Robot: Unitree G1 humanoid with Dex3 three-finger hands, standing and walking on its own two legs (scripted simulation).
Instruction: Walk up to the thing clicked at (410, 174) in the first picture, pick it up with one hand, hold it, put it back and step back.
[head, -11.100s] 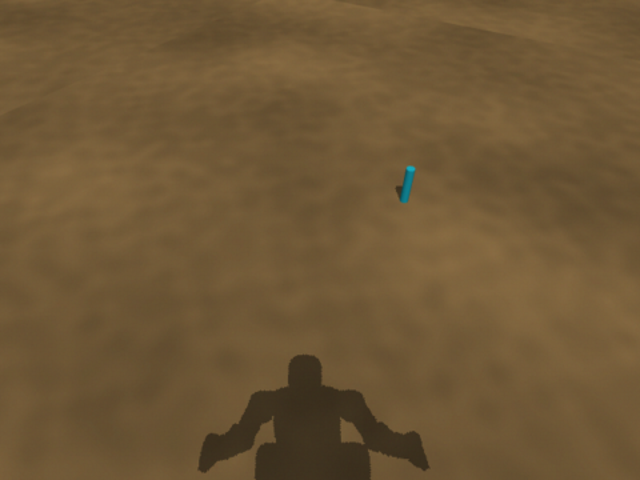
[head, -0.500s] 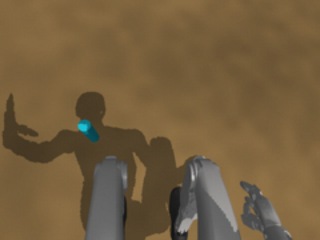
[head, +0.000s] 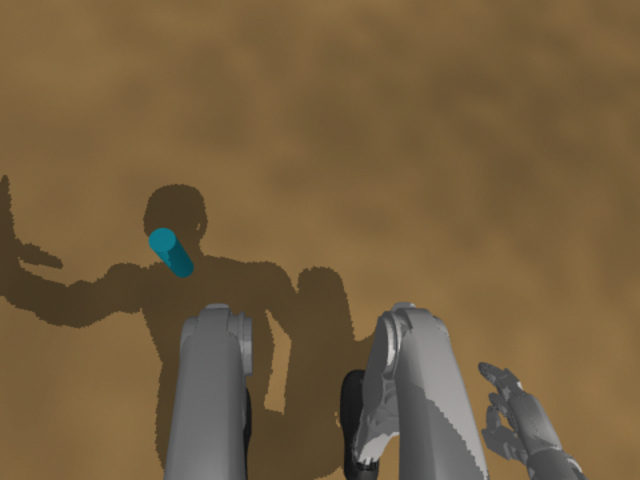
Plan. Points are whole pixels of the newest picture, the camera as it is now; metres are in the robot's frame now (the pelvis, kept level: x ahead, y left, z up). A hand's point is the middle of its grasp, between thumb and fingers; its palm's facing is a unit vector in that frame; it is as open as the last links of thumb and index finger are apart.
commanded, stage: go down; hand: left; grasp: from the side
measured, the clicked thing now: (174, 255) +0.43 +0.25 -0.31
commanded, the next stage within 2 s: approach in 0.30 s
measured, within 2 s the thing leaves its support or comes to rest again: neither
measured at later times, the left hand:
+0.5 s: hand out of the picture +0.33 +0.44 -0.02, palm faces +0.25 -0.96 -0.08, open 17.7 cm
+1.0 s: hand (82, 282) +0.36 +0.35 -0.23, palm faces +0.16 -0.99 +0.04, open 17.7 cm
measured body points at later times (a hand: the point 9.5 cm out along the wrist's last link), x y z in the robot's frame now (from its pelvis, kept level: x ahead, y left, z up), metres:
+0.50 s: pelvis +0.00 +0.00 -0.02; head +0.20 +0.08 +0.37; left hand +0.31 +0.49 -0.02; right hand +0.18 -0.27 -0.12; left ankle +0.08 +0.11 -0.37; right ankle +0.11 -0.12 -0.37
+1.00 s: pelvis -0.01 +0.01 -0.10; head +0.22 +0.14 +0.26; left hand +0.35 +0.40 -0.23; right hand +0.17 -0.27 -0.16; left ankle +0.08 +0.12 -0.37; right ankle +0.11 -0.12 -0.37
